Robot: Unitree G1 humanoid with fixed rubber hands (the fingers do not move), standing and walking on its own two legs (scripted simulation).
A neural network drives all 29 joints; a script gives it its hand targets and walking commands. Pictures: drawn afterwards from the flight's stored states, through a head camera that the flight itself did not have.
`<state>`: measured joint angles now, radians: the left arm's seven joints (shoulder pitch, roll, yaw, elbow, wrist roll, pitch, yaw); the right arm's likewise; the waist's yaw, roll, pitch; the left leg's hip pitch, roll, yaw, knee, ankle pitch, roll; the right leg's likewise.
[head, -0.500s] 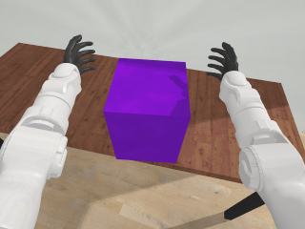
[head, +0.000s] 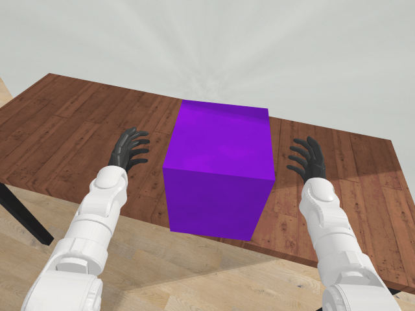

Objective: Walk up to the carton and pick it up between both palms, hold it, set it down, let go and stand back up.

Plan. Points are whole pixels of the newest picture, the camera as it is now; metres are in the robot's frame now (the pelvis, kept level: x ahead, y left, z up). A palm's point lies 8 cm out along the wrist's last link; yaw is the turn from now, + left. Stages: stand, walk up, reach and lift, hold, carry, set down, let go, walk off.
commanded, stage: set down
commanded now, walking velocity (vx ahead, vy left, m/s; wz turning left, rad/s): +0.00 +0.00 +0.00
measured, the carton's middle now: (217, 172) +0.45 -0.03 +0.00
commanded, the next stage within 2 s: none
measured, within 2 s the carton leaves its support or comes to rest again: neither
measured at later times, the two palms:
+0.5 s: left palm (111, 214) +0.32 +0.19 +0.02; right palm (312, 219) +0.31 -0.21 +0.03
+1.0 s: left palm (106, 261) +0.26 +0.20 -0.05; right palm (311, 268) +0.24 -0.21 -0.04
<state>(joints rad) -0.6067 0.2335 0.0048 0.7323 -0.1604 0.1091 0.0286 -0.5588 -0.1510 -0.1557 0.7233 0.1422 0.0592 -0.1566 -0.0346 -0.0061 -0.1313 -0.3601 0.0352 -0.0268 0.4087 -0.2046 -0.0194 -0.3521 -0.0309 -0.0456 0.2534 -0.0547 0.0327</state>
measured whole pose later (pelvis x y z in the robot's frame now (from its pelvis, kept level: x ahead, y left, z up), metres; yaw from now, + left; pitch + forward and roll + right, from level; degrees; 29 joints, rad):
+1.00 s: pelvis +0.01 +0.01 +0.00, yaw -3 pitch +5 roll -1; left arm -0.01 0.21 -0.10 0.73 -0.22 -0.49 0.04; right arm 0.00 -0.12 -0.02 0.68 0.16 -0.41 -0.04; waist 0.00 -0.01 -0.02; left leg -0.29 0.04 0.02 0.49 -0.28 -0.01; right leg -0.33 -0.02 0.01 0.37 -0.14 0.04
